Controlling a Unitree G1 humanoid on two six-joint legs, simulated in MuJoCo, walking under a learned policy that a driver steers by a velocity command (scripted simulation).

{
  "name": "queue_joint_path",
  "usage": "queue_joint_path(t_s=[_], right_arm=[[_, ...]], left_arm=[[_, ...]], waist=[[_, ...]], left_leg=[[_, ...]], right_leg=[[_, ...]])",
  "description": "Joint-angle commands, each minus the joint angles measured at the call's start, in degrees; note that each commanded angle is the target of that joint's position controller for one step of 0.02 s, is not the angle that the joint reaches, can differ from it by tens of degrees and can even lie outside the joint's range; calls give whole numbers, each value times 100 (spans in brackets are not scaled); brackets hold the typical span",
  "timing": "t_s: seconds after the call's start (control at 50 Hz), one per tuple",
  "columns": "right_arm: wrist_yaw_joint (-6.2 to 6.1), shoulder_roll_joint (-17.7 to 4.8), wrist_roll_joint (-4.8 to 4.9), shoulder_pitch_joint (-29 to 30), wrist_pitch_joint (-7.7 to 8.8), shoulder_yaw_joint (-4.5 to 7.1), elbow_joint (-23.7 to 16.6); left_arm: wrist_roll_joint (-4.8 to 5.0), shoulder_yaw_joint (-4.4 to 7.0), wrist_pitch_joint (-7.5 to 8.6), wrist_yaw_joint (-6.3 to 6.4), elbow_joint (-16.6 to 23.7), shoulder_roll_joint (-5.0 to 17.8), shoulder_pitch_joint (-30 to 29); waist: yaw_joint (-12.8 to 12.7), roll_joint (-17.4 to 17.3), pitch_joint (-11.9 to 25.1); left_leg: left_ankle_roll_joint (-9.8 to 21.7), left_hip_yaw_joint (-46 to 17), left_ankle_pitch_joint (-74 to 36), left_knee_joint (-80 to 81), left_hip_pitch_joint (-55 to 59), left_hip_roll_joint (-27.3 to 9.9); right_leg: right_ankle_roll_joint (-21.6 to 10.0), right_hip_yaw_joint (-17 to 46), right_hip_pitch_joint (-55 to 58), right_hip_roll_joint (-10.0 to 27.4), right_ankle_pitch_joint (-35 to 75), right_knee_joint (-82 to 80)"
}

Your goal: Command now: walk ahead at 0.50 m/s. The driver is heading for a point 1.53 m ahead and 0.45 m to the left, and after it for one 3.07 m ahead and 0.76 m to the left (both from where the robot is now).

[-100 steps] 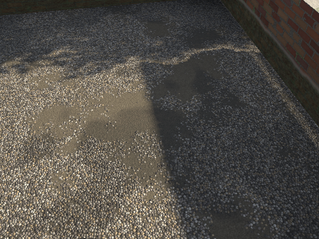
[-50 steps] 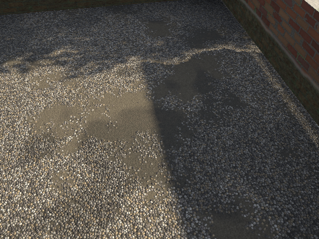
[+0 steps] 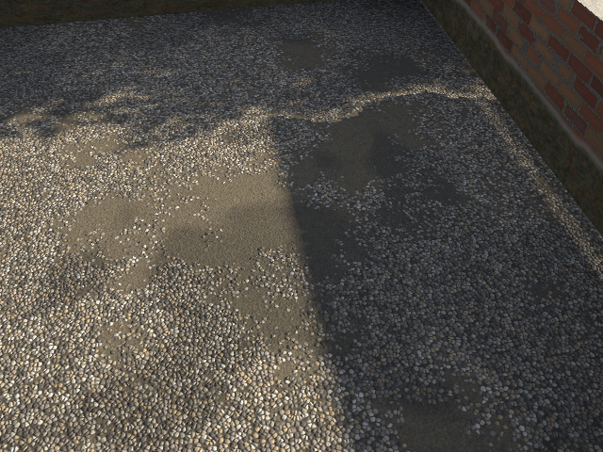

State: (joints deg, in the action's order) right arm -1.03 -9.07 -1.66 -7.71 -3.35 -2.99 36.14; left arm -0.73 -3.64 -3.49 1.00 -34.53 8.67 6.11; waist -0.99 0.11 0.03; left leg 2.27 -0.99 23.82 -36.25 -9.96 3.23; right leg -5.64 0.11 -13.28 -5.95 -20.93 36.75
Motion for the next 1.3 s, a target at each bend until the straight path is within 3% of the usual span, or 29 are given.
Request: queue_joint_path(t_s=[0.02, 0.32, 0.42, 0.5, 0.52, 0.54, 0.6, 0.76, 0.78, 0.88, 0.9, 0.92, 0.98, 1.08, 1.3], right_arm=[[-11, -382, -1, 455, 95, 104, -515], [-11, -381, -1, 457, 94, 103, -514], [0, -291, -16, 283, 73, 48, -347], [6, -390, -24, 154, 59, 54, -123], [17, -336, -7, 443, 31, 25, -271], [19, -394, -16, 266, 20, 55, -189], [16, -435, 15, 77, 6, 95, -93], [32, -462, 45, 56, -52, 153, -50], [-5, -540, 68, -42, -27, 178, 57], [-34, -532, 60, 8, -13, 169, 26], [-67, -720, -239, -382, -25, 99, -59], [-77, -672, -252, -432, -22, 103, -30], [-72, -743, -197, -495, 22, 75, -96], [-82, -860, -118, -643, 111, 79, -133], [-62, -978, -114, -1001, 122, 59, -73]], left_arm=[[-1, 107, 100, 11, 544, 371, -531], [-2, 108, 101, 11, 546, 371, -524], [-15, 27, 107, -2, 378, 247, -338], [-73, 22, 123, -37, 130, 333, -189], [-118, 12, 156, -109, 200, 297, -377], [-111, 30, 186, -134, 98, 327, -199], [-53, 43, 227, -149, -39, 349, -118], [-5, 81, 225, -171, -167, 387, -92], [65, 107, 193, -78, -206, 501, -92], [24, 133, 113, -10, -150, 529, -128], [-174, 148, 63, -58, -210, 843, 422], [-150, 176, 36, -69, -252, 888, 382], [-161, 128, -15, -61, -140, 737, 281], [-107, 150, -46, -14, -141, 833, 406], [-145, 114, -21, 34, -134, 873, 631]], waist=[[-2, 25, 323], [-2, 25, 323], [1, 5, 108], [5, 52, -14], [-73, 50, -140], [-60, 11, 278], [-13, -39, 598], [25, -29, 528], [92, -46, 558], [46, 13, 364], [58, -123, 334], [126, -1, 249], [82, 31, 335], [79, -66, 169], [110, -74, 85]], left_leg=[[90, -437, -1574, 303, 183, -372], [90, -442, -1577, 300, 176, -369], [88, -613, -1227, 891, 254, -474], [82, -755, -1803, 1459, 550, -614], [33, -822, -2866, 1441, 368, -753], [30, -816, -2946, 1484, 619, -771], [2, -794, -2901, 1607, 795, -781], [-2, -788, -2533, 1811, 684, -796], [-20, -680, -2075, 1678, 772, -645], [27, -674, -2028, 1529, 430, -650], [299, -697, -1929, 1527, 426, -576], [305, -687, -1875, 1533, 279, -604], [297, -701, -1721, 1553, 81, -630], [340, -701, -1556, 1696, -13, -658], [415, -725, -1829, 1842, 180, -649]], right_leg=[[-3, 850, -172, 748, 1729, -678], [-2, 836, -168, 753, 1727, -674], [41, 981, -149, 860, 1415, -1205], [97, 1035, 198, 949, 1987, -1768], [91, 949, 370, 1001, 2863, -1792], [75, 933, 647, 1019, 3012, -1781], [40, 917, 958, 1064, 3215, -1881], [-15, 895, 973, 1131, 3104, -2077], [1, 959, 850, 1071, 2838, -1949], [-45, 938, 676, 1057, 2776, -1817], [-297, 1258, 781, 1141, 3342, -2115], [-387, 1242, 936, 1189, 3587, -2094], [-435, 1174, 1137, 1136, 3311, -2042], [-330, 1121, 954, 1034, 2479, -2141], [-230, 1010, 646, 904, 2053, -2058]])
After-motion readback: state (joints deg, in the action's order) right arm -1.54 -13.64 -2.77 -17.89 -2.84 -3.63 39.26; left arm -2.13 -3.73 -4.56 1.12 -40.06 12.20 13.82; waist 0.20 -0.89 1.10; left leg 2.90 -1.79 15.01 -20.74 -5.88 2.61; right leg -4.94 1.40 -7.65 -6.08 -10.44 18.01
